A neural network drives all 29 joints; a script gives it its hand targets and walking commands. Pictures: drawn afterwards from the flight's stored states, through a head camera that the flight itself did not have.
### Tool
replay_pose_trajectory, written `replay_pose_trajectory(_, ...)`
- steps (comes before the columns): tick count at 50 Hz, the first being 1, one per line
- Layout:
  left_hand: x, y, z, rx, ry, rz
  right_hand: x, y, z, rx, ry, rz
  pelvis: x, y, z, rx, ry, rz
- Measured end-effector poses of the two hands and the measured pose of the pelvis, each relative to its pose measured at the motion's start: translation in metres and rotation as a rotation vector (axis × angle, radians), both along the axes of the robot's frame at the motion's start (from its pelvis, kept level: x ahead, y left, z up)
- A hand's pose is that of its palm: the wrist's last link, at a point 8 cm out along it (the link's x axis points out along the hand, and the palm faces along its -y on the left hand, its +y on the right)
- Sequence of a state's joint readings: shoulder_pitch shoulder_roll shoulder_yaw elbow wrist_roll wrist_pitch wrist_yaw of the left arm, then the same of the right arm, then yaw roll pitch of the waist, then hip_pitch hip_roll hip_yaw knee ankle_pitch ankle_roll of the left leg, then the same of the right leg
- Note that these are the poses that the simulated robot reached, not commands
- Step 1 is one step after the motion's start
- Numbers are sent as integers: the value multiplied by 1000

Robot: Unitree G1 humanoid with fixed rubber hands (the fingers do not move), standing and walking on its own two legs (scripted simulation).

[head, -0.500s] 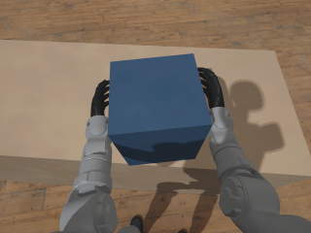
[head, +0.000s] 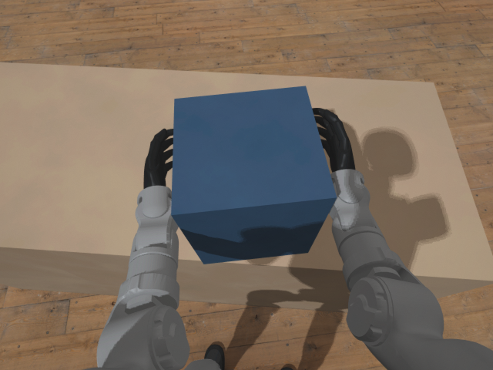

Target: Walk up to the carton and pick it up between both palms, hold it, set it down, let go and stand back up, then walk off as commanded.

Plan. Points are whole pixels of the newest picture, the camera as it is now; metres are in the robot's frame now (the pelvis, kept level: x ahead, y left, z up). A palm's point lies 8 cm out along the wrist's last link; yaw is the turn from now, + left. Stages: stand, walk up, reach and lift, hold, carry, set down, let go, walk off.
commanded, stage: set down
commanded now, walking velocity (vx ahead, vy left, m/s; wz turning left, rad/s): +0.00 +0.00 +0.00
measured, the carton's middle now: (249, 184) +0.40 +0.03 -0.01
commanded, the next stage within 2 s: none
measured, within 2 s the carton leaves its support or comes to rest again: neither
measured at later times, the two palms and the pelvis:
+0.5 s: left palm (159, 180) +0.39 +0.18 +0.03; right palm (340, 159) +0.42 -0.12 +0.05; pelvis +0.00 +0.00 +0.00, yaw +0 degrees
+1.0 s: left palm (165, 196) +0.37 +0.17 -0.01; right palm (334, 161) +0.44 -0.13 +0.01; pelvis -0.01 +0.00 -0.01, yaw -1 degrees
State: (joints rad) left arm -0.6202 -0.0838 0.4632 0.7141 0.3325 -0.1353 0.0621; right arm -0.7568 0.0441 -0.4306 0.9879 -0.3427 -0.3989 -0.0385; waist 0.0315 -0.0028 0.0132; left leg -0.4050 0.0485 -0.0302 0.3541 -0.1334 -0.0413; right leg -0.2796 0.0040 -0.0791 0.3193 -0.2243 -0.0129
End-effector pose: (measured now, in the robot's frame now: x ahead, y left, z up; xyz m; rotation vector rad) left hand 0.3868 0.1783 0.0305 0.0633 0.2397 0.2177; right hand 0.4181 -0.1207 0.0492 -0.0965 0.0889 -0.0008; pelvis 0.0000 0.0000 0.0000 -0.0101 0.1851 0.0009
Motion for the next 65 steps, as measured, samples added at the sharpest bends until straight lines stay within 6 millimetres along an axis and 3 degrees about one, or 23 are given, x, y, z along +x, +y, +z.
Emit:
replay_pose_trajectory(35,1,-3,-5,-31,-34,9,2,-5,-7,-15,17,0,1,1,-1,-1,30,-5)
replay_pose_trajectory(43,-12,4,-28,-14,42,55,7,-4,-32,60,120,6,-2,2,-2,-2,90,-8)
replay_pose_trajectory(48,-14,-4,-36,-28,44,48,16,-4,-38,95,127,13,-7,3,-5,-4,163,-10)
replay_pose_trajectory(57,-15,-5,-35,-64,15,49,29,-22,-24,86,98,7,-13,3,-8,-4,210,-12)
replay_pose_trajectory(65,-9,6,-14,-63,-39,58,36,-45,-2,74,102,-18,-14,1,-9,-2,210,-12)
